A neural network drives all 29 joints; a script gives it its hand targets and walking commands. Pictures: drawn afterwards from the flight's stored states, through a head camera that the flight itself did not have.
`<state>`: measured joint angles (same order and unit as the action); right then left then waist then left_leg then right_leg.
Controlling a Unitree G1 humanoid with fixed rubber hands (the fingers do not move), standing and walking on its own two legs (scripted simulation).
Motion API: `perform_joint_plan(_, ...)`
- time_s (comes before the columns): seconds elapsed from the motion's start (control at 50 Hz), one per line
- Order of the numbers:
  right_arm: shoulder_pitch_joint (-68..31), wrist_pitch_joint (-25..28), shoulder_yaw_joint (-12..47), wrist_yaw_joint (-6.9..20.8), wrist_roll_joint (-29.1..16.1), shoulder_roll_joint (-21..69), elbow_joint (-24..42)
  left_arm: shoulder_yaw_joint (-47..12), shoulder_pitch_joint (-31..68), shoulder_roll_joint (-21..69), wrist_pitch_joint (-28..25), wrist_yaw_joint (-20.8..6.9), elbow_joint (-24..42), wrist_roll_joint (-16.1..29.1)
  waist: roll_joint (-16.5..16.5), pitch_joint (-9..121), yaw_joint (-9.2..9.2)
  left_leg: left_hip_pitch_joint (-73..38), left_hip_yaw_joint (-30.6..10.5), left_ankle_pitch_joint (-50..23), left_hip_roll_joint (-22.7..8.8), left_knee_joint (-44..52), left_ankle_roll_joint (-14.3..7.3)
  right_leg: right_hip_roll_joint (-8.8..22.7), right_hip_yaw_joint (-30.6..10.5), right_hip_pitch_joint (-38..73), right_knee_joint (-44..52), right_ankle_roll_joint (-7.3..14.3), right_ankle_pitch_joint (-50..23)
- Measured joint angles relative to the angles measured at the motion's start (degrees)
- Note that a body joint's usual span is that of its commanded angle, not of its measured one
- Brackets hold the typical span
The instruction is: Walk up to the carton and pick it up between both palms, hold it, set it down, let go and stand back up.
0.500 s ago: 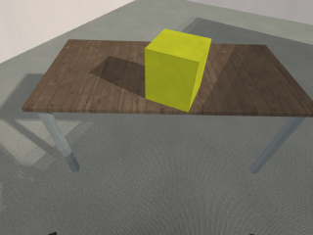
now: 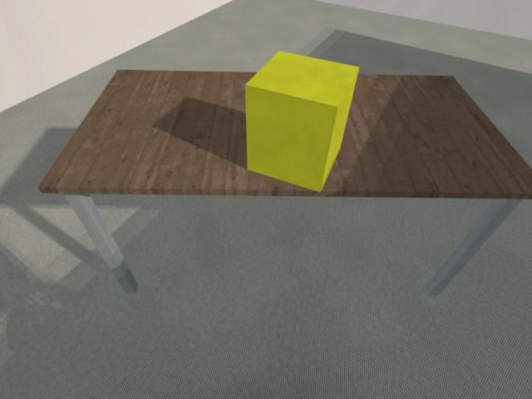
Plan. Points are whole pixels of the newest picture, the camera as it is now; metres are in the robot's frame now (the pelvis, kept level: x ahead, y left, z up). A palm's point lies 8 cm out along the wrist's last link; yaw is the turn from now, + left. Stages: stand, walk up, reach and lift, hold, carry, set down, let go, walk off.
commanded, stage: stand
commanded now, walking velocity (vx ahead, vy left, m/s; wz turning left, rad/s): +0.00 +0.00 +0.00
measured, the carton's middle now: (299, 121) +0.77 -0.10 +0.00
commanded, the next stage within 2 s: none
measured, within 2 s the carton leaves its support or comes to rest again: neither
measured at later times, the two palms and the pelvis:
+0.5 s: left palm out of the picture +0.09 +0.30 -0.10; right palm out of the picture +0.08 -0.28 -0.11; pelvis -0.01 +0.00 +0.00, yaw +0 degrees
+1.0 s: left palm out of the picture +0.10 +0.29 -0.09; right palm out of the picture +0.08 -0.28 -0.11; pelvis +0.00 +0.00 +0.00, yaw +0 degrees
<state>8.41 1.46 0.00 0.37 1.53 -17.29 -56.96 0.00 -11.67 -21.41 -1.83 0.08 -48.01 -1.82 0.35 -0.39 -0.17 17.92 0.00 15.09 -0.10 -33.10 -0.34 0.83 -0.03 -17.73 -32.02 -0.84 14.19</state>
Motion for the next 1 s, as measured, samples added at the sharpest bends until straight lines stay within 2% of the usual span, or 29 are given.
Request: perform_joint_plan(1.0,-0.2,0.3,0.0,0.1,0.0,0.0,-2.4,0.0,0.3,0.0,0.0,0.0,-1.6,0.0,-0.2,1.1,0.00,-0.3,0.0,-1.9,0.0,3.2,0.1,0.0,0.0,0.0,2.7,0.2,-1.6)
